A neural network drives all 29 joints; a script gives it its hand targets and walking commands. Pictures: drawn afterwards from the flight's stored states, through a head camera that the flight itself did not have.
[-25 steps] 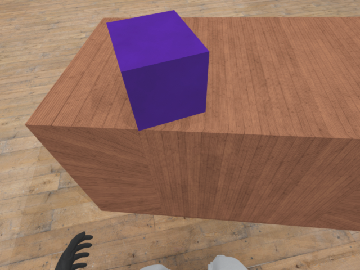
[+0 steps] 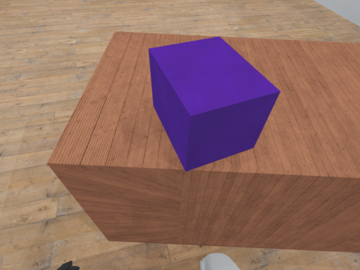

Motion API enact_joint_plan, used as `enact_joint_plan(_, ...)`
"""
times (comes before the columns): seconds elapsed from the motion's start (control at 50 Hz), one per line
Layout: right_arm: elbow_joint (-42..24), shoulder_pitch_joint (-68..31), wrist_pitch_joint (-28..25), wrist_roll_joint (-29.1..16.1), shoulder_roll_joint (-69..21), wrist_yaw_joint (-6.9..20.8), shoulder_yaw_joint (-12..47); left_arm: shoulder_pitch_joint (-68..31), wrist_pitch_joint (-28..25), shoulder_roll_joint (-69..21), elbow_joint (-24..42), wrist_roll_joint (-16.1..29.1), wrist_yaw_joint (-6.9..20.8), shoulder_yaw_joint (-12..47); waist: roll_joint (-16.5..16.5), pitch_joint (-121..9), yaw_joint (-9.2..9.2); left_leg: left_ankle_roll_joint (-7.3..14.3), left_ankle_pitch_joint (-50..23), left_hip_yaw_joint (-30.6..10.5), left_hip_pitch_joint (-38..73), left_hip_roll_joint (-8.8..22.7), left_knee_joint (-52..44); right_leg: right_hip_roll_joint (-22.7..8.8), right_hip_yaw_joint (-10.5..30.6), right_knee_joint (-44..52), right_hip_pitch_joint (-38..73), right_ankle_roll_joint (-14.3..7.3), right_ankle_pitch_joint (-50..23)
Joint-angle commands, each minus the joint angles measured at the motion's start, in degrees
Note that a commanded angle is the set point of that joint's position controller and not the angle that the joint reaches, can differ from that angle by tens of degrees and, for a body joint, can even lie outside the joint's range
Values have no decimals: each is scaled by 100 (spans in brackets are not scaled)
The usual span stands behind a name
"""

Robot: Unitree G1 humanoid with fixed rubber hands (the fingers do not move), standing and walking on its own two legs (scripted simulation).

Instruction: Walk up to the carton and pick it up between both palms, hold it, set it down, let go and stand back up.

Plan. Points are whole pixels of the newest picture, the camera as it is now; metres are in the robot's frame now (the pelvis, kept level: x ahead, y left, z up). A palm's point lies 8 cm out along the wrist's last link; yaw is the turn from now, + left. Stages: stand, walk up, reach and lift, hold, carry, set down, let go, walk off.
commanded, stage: walk up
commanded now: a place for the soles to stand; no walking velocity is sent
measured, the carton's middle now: (203, 100) +0.52 -0.07 +0.08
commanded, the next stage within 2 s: none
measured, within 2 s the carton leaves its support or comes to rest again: neither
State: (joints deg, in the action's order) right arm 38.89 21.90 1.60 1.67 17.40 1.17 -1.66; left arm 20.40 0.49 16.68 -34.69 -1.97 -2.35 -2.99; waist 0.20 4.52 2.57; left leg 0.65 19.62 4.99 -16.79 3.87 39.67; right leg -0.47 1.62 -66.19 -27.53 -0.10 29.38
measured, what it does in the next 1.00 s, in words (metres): steps on the spot: right foot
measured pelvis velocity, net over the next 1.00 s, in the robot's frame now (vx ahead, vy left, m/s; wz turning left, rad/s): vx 0.02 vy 0.03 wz -0.15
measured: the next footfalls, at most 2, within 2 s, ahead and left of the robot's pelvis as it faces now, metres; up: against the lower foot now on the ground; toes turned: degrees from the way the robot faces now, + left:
right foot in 0.18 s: +0.12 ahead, -0.08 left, +0.00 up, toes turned -4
right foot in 1.80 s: +0.16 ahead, -0.17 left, +0.00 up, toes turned -9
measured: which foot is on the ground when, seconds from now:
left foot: down 0.00-1.00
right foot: up 0.00-0.16, down 0.18-1.00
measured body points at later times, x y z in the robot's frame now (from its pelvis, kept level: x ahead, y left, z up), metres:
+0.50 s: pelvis +0.05 +0.05 +0.00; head +0.08 +0.06 +0.45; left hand +0.21 +0.30 -0.10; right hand +0.16 -0.23 -0.08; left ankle +0.05 +0.16 -0.72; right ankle +0.08 -0.08 -0.72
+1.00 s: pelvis +0.02 +0.03 +0.00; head +0.04 +0.02 +0.45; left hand +0.20 +0.28 -0.09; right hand +0.07 -0.27 -0.10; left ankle +0.05 +0.16 -0.72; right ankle +0.08 -0.08 -0.72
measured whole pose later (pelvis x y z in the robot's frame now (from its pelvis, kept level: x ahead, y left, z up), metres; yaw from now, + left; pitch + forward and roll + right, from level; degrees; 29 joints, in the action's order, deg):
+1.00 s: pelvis +0.02 +0.03 +0.00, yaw -8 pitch -2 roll +1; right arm 33.0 20.8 0.3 0.4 19.6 -1.7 -1.0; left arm 11.2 3.9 18.5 -35.8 -1.0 3.1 -0.6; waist 0.2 4.8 0.1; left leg 0.5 19.1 3.9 -15.2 1.6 36.0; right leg 2.4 4.0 -36.1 -21.8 -1.7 11.8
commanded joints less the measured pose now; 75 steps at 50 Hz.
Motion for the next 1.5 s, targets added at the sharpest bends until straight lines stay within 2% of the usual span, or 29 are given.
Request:
enact_joint_plan(0.0, -453, -128, -237, 82, 612, -122, -107, 339, -117, 325, 295, -46, 63, -96, -774, 38, -227, 1091, -2789, -1446, 75, 1453, -1621, -143, 102, 543, -233, 96, -223)
enact_joint_plan(0.08, -535, -277, -222, 60, 874, -185, -77, -35, -88, 184, 412, 131, 149, 3, -771, -319, -207, 864, -3791, -743, 295, 1192, -1100, 3, -238, 2197, 635, 5, -1261)
enact_joint_plan(0.14, -570, -144, -141, -62, 1020, -171, -122, -153, -101, 356, 381, 88, 158, -57, -517, -631, -375, 565, -3077, -546, 26, 1038, -222, 103, -194, 3770, 1871, -263, -2648)
enact_joint_plan(0.16, -651, -7, -151, -136, 900, -170, -42, -28, -102, 671, 404, 13, 155, -137, -22, -987, -367, 374, -2677, -439, -227, 773, 424, -290, 424, 3613, 2386, -529, -3359)
enact_joint_plan(0.18, -761, 93, -170, -164, 684, -176, 33, -103, -103, 1015, 433, 53, 154, -204, 681, -1117, -295, -2, -1582, -197, -635, 338, 1232, -1237, 1635, 3562, 2496, -1013, -4293)
enact_joint_plan(0.2, -747, 144, -65, -168, 546, -182, 19, 32, -56, 996, 376, 111, 140, -182, 829, -1207, -434, -101, 1441, -185, -655, -237, 1718, -1855, 2258, 3914, 2250, -1584, -4595)
enact_joint_plan(0.22, -749, 211, 48, -154, 456, -245, -12, -268, -66, 1047, 381, 90, 107, -193, 1018, -1054, -319, -23, 2176, -668, -482, -75, 1666, -2058, 2780, 4048, 1545, -1797, -3835)
enact_joint_plan(0.24, -833, -63, 58, -109, 577, -269, -34, -409, -28, 860, 354, 103, 109, -142, 871, -738, -313, -46, 2186, -775, -461, -86, 1416, -1852, 2596, 4185, 1193, -1705, -3348)
enact_joint_plan(0.28, -872, -3, -28, -156, 510, -236, -17, -705, 73, 621, 425, 61, 76, -35, 757, -510, -286, -54, 1644, -564, -464, -115, 435, -1204, 1501, 3939, 1391, -1349, -4099)
enact_joint_plan(0.34, -770, 369, -246, -210, 441, -287, -83, -992, 78, 821, 424, 138, 182, -40, 819, -1189, -55, -122, -895, -228, 702, -132, -1199, -765, 829, 3253, 1639, -719, -4824)
enact_joint_plan(0.36, -788, 294, -274, -187, 530, -306, -128, -966, 96, 721, 388, 134, 225, -20, 736, -1282, -92, -34, -1320, -361, 1051, 63, -1393, -676, 856, 3123, 1338, -528, -3998)
enact_joint_plan(0.38, -829, 124, -303, -132, 849, -349, -198, -954, 82, 537, 487, 180, 282, 45, 265, -1230, -146, 201, -2032, -944, 1404, 600, -1312, -365, 615, 2706, 857, -327, -3936)
enact_joint_plan(0.4, -991, -291, -269, -123, 1150, -334, -261, -854, 102, 351, 463, 162, 333, 106, -464, -991, -328, 599, -2667, -1553, 972, 1240, -1407, 6, 251, 2562, 657, -42, -2571)
enact_joint_plan(0.42, -941, -482, -211, -124, 1231, -298, -290, -810, 159, 476, 398, 113, 373, 31, -671, -727, -334, 987, -2588, -1578, 447, 1407, -1295, 20, 160, 2543, 915, 24, -1505)
enact_joint_plan(0.58, -1107, -441, -150, -77, 1155, -303, -234, -900, 168, 813, 358, 34, 470, 5, -749, -290, -131, 676, -1239, -982, 196, 1020, -1282, -92, 207, 2780, 912, -44, -2617)
enact_joint_plan(0.64, -1083, -295, -133, -91, 1191, -322, -231, -929, 169, 845, 313, 1, 462, 4, -588, -280, -114, 750, -1739, -1126, 476, 1167, -1213, -45, 136, 2637, 763, -32, -2758)
enact_joint_plan(0.7, -1161, -552, -114, -65, 1302, -305, -259, -742, 177, 866, 328, 23, 502, -17, -722, -242, -308, 712, -999, -886, 131, 1048, -1339, -23, 252, 2852, 1014, -42, -2548)
enact_joint_plan(0.78, -1183, -358, -78, -118, 1253, -290, -247, -773, 155, 1178, 362, 75, 542, -74, 203, -438, -278, 290, 256, -401, 38, 387, -780, -315, 1010, 3437, 1148, -437, -2832)
enact_joint_plan(0.84, -1015, 39, -97, -171, 839, -283, -126, -1090, 178, 1170, 458, 57, 521, -39, 888, -535, -261, 75, 820, -154, 338, -359, -140, -718, 1808, 4283, 719, -936, -1688)
enact_joint_plan(0.9, -967, 224, -181, -136, 866, -299, -151, -1210, 247, 962, 402, 111, 506, 15, 784, -245, -191, 134, 622, -339, 502, -211, -583, -478, 1685, 4587, 127, -749, -305)
enact_joint_plan(1.06, -986, -19, -275, -17, 1208, -337, -256, -735, 198, 761, 199, 76, 582, 20, -270, 13, -469, 633, 1655, -1564, -722, 891, -1994, 146, 728, 3328, 886, -213, -656)
enact_joint_plan(1.1, -1033, -154, -245, 0, 1150, -308, -274, -728, 155, 845, 213, 87, 587, -14, -346, -3, -491, 490, 1555, -1239, -854, 634, -1764, 44, 866, 3556, 1028, -306, -756)
enact_joint_plan(1.14, -1000, -32, -239, -22, 1030, -286, -241, -869, 113, 935, 269, 46, 594, -30, 132, -19, -445, 322, 1228, -857, -698, 325, -1350, -98, 1200, 3936, 976, -426, -790)
enact_joint_plan(1.2, -918, 337, -223, -143, 696, -242, -193, -834, 164, 1097, 219, 121, 540, -49, 706, -141, -336, 145, 1028, -285, -49, -418, -330, -602, 1999, 4910, 263, -742, 605)
enact_joint_plan(1.24, -882, 586, -241, -156, 717, -270, -222, -911, 212, 1094, 248, 154, 493, -59, 585, -133, -212, 168, 705, -399, 298, -399, -440, -591, 2110, 5036, 1, -715, 803)
enact_joint_plan(1.3, -794, 845, -317, -112, 773, -301, -266, -1111, 233, 1010, 258, 125, 487, -41, 452, -317, -168, 330, 209, -703, 339, -126, -934, -420, 1539, 4546, 222, -515, 120)
enact_joint_plan(1.38, -988, 176, -327, -53, 1104, -333, -358, -766, 182, 793, 143, 45, 561, -34, -99, -328, -374, 602, 1202, -1673, -236, 576, -1807, 42, 770, 3504, 628, -230, -771)
enact_joint_plan(1.44, -1001, 85, -309, -20, 1096, -306, -335, -621, 108, 787, 159, 70, 548, -22, -294, -204, -485, 456, 1041, -1375, -722, 497, -1662, -63, 729, 3536, 1077, -298, -1162)
enact_joint_plan(1.48, -1030, 132, -281, -52, 893, -263, -302, -751, 98, 878, 157, 109, 530, 8, -158, -19, -332, 306, 593, -1002, -430, 192, -1267, -207, 1069, 3908, 756, -327, -1170)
